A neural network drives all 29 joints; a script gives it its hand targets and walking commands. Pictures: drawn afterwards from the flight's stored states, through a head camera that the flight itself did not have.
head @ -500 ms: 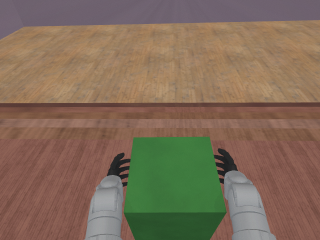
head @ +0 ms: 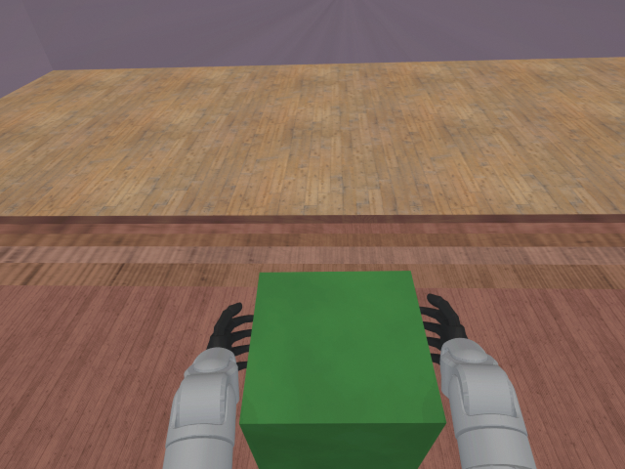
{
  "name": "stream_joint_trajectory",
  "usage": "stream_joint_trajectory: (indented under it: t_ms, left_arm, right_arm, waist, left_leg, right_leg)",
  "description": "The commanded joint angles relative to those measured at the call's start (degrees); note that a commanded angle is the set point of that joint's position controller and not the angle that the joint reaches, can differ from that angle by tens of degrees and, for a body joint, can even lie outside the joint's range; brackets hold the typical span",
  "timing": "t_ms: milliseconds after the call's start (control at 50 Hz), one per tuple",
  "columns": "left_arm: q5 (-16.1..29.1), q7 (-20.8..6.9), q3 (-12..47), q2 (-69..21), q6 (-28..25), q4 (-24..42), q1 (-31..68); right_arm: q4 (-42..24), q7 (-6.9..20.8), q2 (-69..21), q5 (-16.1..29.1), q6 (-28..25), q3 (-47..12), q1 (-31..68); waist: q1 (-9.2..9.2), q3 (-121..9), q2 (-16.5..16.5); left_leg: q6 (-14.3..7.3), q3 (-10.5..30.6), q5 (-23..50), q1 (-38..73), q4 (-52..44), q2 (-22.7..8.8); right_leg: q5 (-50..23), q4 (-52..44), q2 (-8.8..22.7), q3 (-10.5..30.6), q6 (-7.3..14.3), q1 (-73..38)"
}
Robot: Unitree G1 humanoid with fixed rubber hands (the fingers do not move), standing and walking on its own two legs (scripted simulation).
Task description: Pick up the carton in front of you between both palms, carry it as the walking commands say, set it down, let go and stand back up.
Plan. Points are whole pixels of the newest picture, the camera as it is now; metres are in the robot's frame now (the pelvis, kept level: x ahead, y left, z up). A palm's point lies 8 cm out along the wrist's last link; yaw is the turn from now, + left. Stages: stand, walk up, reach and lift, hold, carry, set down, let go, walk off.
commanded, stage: hold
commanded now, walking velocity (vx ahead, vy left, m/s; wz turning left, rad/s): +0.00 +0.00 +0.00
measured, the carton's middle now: (335, 381) +0.29 +0.00 -0.03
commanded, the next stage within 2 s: carry in 1.16 s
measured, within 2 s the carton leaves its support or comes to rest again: neither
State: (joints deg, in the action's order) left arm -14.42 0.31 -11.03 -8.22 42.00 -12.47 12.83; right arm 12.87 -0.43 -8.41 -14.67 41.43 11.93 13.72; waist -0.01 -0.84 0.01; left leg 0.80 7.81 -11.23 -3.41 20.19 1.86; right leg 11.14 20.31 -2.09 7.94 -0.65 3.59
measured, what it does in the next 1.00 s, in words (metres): stands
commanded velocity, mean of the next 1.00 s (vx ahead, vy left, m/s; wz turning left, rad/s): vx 0.00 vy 0.00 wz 0.00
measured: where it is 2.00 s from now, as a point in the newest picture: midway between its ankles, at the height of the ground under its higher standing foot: outside the picture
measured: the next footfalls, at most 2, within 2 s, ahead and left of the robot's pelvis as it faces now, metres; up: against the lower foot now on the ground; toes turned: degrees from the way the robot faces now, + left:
right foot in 1.70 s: +0.22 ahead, -0.09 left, +0.00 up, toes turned -8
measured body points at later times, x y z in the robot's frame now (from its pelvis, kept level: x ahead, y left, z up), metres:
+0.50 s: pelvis -0.01 +0.00 +0.00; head -0.06 +0.00 +0.45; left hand +0.29 +0.15 +0.04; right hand +0.29 -0.15 +0.04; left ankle +0.01 +0.13 -0.75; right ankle +0.01 -0.13 -0.75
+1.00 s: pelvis +0.00 +0.00 +0.00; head -0.05 +0.00 +0.45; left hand +0.29 +0.15 +0.04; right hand +0.30 -0.15 +0.04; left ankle +0.01 +0.13 -0.75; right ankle +0.01 -0.13 -0.75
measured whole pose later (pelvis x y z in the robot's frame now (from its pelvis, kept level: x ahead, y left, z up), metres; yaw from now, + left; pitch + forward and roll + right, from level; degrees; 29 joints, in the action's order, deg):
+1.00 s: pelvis +0.00 +0.00 +0.00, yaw +0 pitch -7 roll +0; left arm -15.7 -0.5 -11.9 -8.5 44.2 -12.6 14.3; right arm 12.9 0.4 -8.7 -15.9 43.6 12.9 15.1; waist 0.0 0.4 0.0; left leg 0.7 7.4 -11.0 -2.0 20.0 1.8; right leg 11.0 20.2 -2.0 7.5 -0.6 2.3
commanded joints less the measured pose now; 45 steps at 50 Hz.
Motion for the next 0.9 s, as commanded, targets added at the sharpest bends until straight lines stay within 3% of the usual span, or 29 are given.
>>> stream_joint_trajectory:
  t_ms: [0, 80, 340, 880]
  left_arm:
    - [14.8, -13.7, 31.6, -52.2, -0.7, 3.8, 28.4]
    - [13.1, -13.9, 28.7, -51.3, 0.2, 1.0, 29.6]
    - [13.4, -14.5, 28.8, -53.2, -0.6, -0.5, 35.5]
    - [13.9, -13.9, 29.7, -52.2, -0.1, 3.0, 30.3]
  right_arm:
    - [-1.7, 13.8, -53.2, 14.4, 0.3, -31.5, 25.3]
    - [1.0, 14.3, -52.1, 13.0, 1.1, -28.9, 27.0]
    - [2.6, 14.9, -53.7, 13.0, 0.3, -28.7, 32.7]
    - [-0.9, 14.2, -52.9, 13.7, 0.8, -29.8, 27.5]
  waist:
    - [-0.1, -12.0, 0.1]
    - [0.2, -7.3, 0.0]
    - [-0.08, -10.3, 0.0]
    - [0.04, -11.3, 0.1]
  left_leg:
    - [0.5, -3.8, 12.2, 3.3, -2.7, 3.9]
    - [0.2, -4.2, 5.5, 1.3, -3.4, 3.6]
    - [0.1, -4.4, 3.3, 1.5, -2.4, 3.3]
    - [0.3, -4.0, 10.7, 3.4, -2.6, 3.7]
  right_leg:
    - [-12.9, -2.6, -3.6, -3.6, -0.9, -3.8]
    - [-5.9, -3.3, -3.4, -4.0, -0.5, -1.5]
    - [-3.4, -2.3, -3.2, -4.3, -0.3, -1.1]
    - [-11.3, -2.5, -3.5, -3.9, -0.6, -3.7]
